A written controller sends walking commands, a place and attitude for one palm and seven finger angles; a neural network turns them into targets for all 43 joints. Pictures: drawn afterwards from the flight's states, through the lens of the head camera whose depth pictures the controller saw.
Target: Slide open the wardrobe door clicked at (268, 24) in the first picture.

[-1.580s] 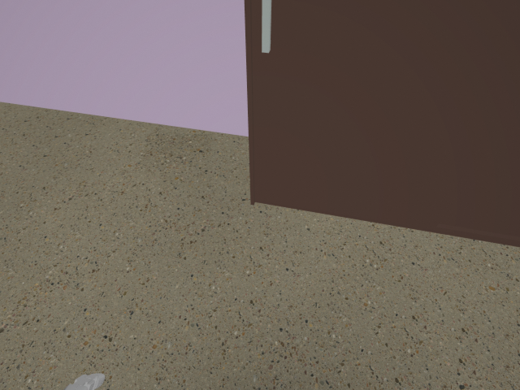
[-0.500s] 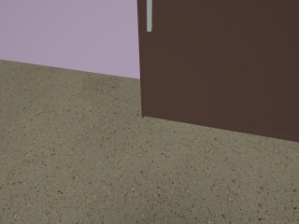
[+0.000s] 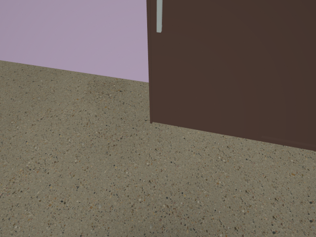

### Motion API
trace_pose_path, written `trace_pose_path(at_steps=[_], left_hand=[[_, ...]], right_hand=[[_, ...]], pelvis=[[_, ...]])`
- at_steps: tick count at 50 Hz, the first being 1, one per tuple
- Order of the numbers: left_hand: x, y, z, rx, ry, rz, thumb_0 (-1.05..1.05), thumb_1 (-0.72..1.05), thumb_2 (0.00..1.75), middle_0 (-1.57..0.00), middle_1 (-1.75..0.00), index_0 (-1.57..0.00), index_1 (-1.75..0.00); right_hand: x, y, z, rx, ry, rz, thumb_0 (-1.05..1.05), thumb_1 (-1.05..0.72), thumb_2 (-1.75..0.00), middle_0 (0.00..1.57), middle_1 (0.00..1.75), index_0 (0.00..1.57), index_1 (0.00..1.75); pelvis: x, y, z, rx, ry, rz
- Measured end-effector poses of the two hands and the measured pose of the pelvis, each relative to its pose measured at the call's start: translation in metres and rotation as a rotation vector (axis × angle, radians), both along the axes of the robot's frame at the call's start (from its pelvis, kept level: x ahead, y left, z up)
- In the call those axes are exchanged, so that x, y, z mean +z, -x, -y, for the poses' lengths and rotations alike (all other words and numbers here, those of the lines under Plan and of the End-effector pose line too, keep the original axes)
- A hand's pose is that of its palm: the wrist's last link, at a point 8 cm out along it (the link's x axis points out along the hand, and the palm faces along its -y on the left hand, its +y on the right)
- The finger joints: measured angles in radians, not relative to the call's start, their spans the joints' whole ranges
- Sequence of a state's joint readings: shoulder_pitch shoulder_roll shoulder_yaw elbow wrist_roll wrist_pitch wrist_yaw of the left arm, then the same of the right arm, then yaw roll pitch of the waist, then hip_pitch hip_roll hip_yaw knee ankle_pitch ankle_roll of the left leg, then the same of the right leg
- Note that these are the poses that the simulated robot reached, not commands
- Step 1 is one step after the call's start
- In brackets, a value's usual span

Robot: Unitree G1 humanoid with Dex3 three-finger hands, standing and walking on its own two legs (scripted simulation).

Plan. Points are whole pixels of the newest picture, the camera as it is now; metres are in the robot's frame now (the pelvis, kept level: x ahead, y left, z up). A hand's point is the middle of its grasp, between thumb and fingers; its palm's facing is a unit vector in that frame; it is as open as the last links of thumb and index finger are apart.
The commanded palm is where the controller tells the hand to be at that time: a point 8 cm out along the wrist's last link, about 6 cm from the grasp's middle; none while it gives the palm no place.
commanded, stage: walk to a spot facing it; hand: left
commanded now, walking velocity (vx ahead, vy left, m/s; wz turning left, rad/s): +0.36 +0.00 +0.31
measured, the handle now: (160, 2) +1.09 +0.06 +0.17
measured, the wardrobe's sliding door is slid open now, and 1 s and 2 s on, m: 0.00 0.00 0.00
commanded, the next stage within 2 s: turn to face it in 0.60 s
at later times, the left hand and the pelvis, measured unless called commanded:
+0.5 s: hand out of the picture +0.11 +0.22 -0.18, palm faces +0.10 -0.99 -0.13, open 7.4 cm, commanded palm none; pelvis +0.12 +0.05 +0.00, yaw +5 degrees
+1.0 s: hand (105, 176) +0.35 +0.22 -0.18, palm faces +0.12 -0.97 -0.21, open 7.2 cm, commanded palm none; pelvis +0.30 +0.03 -0.02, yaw +3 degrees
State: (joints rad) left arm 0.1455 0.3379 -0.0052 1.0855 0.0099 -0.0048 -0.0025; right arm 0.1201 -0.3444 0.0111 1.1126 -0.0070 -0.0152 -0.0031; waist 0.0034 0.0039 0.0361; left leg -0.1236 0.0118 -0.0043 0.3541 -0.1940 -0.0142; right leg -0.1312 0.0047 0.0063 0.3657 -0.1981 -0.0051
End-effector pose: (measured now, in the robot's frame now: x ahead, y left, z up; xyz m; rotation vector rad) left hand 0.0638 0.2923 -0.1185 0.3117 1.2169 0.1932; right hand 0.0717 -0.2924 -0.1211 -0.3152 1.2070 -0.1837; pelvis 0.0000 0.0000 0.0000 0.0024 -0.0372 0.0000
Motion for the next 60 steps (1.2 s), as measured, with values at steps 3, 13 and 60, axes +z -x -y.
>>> trace_pose_path(at_steps=[3, 13, 60], left_hand=[[-0.004, 0.003, 0.004, 0.012, 0.009, -0.007, 0.00, 0.90, 0.90, -0.21, -0.30, -0.20, -0.30], [-0.044, 0.050, 0.022, 0.155, 0.155, -0.109, 0.00, 0.90, 0.90, -0.21, -0.30, -0.20, -0.30], [-0.040, -0.282, 0.011, 0.150, 0.169, -0.094, 0.00, 0.92, 0.90, -0.20, -0.30, -0.19, -0.30]], right_hand=[[-0.004, 0.003, -0.006, 0.000, -0.009, -0.012, 0.01, -0.91, -0.90, 0.20, 0.30, 0.20, 0.30], [-0.024, 0.018, -0.065, 0.004, -0.073, -0.144, 0.01, -0.91, -0.90, 0.20, 0.29, 0.20, 0.30], [-0.016, -0.358, -0.121, 0.009, -0.131, 0.101, 0.00, -0.91, -0.90, 0.20, 0.29, 0.20, 0.30]], pelvis=[[-0.002, -0.004, -0.001, 0.004, 0.002, -0.002], [-0.015, -0.043, -0.027, 0.081, 0.028, -0.006], [-0.012, -0.337, -0.045, -0.008, 0.016, -0.020]])
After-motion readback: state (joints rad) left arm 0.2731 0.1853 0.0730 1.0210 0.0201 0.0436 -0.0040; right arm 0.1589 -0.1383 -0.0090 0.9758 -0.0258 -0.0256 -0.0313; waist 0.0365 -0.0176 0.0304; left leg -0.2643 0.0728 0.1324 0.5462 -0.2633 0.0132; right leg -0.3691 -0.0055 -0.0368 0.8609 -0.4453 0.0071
